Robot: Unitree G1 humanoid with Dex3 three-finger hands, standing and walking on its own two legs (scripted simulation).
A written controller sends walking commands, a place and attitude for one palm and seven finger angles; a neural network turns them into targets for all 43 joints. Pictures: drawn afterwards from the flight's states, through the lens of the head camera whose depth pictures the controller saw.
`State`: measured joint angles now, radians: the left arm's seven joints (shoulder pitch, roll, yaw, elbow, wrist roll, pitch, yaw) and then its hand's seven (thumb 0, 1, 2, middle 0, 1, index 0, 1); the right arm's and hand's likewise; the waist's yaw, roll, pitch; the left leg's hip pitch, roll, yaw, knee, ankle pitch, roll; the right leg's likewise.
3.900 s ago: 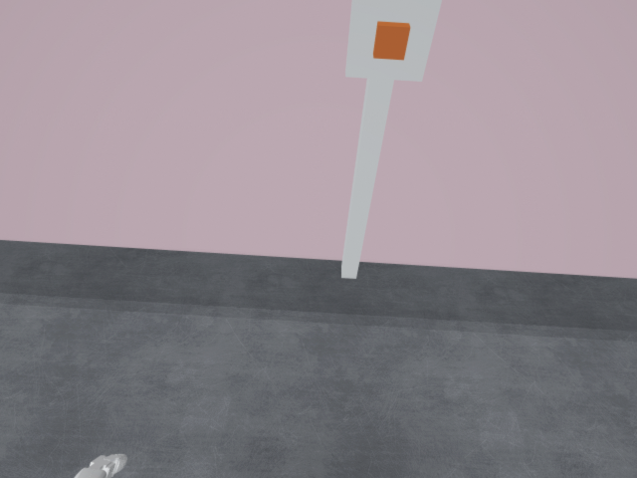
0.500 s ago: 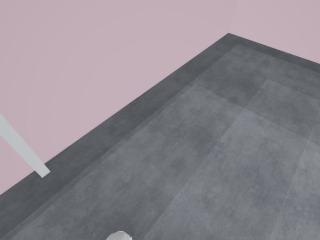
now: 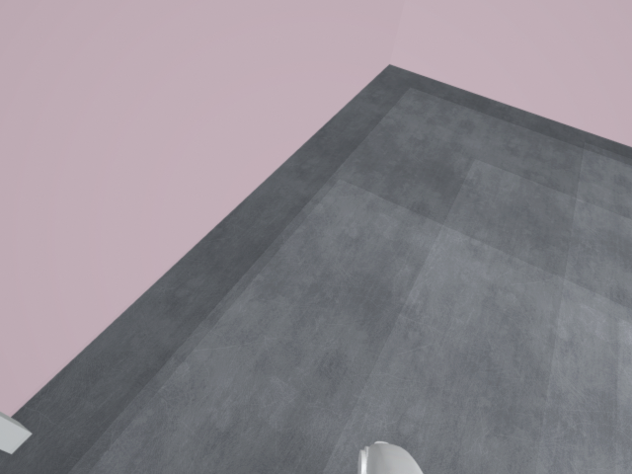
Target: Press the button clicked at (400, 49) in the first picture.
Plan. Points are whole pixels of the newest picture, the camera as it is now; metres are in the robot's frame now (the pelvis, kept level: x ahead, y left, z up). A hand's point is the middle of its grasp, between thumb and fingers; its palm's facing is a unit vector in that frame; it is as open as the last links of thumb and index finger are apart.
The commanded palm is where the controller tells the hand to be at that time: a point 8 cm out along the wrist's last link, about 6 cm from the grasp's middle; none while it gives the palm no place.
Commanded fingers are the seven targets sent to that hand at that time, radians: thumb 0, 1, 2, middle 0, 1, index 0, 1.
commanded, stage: walk to a spot facing it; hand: left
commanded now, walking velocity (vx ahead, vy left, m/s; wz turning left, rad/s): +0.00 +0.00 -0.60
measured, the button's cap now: out of the picture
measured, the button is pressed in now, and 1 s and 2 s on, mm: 0 0 0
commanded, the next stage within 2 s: turn to face it in 0.12 s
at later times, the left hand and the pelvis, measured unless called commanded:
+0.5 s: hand (256, 387) +0.28 +0.10 -0.17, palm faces -0.08 -0.98 -0.20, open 7.3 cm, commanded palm none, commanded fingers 0.00 0.90 0.90 -0.20 -0.30 -0.20 -0.30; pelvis +0.14 -0.05 -0.01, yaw -5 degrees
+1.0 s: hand (165, 444) +0.18 +0.22 -0.18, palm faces +0.24 -0.94 -0.24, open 7.4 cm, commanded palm none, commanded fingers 0.00 0.90 0.90 -0.20 -0.30 -0.20 -0.30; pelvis +0.15 +0.00 +0.00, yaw +11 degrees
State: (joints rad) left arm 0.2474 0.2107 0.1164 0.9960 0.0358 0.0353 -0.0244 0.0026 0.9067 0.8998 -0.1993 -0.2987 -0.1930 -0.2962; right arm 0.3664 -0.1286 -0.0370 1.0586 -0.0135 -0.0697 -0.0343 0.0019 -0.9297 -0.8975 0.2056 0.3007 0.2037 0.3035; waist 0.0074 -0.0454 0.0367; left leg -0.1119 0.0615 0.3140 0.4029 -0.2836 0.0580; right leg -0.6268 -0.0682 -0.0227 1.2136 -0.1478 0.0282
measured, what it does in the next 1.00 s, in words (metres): walks ahead: right foot, then left foot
